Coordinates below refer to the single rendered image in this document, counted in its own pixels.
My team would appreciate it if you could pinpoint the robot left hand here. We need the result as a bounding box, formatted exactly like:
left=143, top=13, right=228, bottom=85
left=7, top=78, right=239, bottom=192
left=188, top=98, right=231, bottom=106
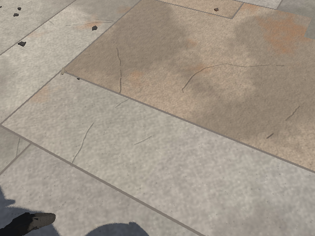
left=0, top=212, right=56, bottom=236

